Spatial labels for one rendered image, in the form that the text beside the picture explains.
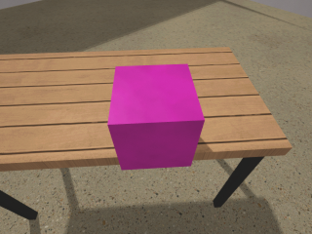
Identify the table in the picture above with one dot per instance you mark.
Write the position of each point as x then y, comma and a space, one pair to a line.
54, 110

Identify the carton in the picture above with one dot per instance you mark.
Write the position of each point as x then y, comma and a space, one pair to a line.
155, 118

